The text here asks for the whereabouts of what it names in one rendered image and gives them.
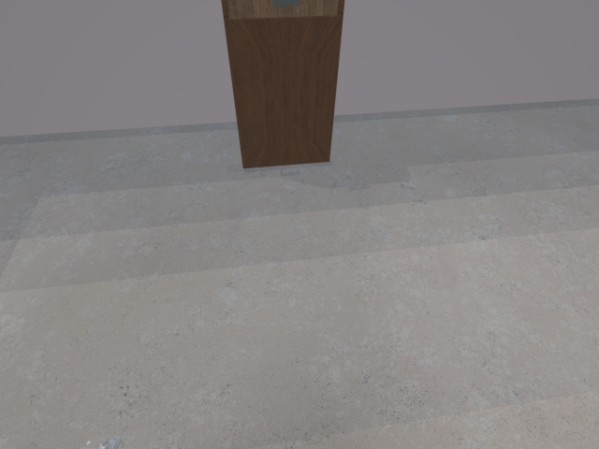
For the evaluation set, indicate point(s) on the cabinet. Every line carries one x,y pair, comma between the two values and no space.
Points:
284,73

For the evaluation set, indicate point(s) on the drawer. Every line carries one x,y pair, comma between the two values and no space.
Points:
243,9

